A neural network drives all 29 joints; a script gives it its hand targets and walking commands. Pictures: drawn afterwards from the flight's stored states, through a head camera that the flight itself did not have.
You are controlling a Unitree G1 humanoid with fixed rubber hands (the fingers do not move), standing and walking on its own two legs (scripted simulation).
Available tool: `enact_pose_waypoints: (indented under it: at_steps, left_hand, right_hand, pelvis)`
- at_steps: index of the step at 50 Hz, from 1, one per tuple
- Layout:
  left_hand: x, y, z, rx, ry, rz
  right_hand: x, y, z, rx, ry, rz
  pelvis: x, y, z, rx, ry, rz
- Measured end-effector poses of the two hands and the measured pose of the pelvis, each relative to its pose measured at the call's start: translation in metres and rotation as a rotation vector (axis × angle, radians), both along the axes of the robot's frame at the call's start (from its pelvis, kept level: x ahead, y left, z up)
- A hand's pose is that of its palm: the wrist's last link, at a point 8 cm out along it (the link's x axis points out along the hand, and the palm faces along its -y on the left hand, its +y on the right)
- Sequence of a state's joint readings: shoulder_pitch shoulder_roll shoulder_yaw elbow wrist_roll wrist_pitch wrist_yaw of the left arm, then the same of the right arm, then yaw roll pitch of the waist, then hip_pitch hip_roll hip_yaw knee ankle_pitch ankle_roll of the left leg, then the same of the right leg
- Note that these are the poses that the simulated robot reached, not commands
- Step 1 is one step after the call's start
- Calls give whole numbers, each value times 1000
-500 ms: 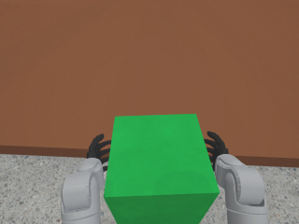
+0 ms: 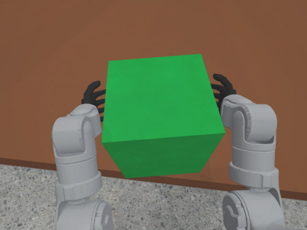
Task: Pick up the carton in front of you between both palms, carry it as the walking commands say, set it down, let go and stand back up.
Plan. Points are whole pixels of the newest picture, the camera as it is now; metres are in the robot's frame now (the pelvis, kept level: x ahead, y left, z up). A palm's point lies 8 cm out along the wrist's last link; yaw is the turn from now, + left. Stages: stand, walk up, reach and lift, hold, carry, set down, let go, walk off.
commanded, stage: carry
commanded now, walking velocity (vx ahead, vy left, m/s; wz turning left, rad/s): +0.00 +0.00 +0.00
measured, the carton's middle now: (159, 122) +0.37 +0.01 +0.08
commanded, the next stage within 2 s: none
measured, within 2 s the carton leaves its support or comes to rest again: neither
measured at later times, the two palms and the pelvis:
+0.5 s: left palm (95, 95) +0.45 +0.18 +0.12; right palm (208, 92) +0.44 -0.12 +0.12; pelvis +0.07 +0.03 +0.02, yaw +0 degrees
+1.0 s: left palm (87, 67) +0.52 +0.20 +0.16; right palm (197, 60) +0.53 -0.10 +0.15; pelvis +0.15 +0.03 +0.00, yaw +1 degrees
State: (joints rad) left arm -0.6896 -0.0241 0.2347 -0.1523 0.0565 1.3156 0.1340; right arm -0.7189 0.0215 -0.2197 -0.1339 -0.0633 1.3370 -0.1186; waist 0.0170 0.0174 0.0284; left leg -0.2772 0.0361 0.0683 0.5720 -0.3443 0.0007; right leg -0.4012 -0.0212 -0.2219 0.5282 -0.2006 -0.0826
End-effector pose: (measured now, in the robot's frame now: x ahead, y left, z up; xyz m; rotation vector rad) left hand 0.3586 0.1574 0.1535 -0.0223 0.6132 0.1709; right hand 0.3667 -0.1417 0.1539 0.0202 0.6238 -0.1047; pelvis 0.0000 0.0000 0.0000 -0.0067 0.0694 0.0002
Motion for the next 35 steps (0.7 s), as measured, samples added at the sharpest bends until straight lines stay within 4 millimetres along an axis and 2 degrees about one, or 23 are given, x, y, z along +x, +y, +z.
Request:
enact_pose_waypoints:
  at_steps: [5,11,18,22,35]
  left_hand:
    - [42,6,11,7,26,-24]
    - [73,10,2,1,114,-34]
    - [85,12,-28,-14,193,-37]
    - [88,15,-38,-23,182,-35]
    - [109,35,-31,-38,91,-26]
  right_hand:
    - [38,6,12,-31,25,3]
    - [63,10,2,-26,113,-12]
    - [71,12,-27,-10,192,-42]
    - [73,15,-37,-6,182,-51]
    - [95,35,-28,-2,90,-56]
  pelvis:
    - [22,5,-2,-2,13,-3]
    - [41,13,0,-6,21,-4]
    - [58,21,9,-11,30,-4]
    - [65,26,14,-14,39,-4]
    - [89,41,19,-20,68,-1]
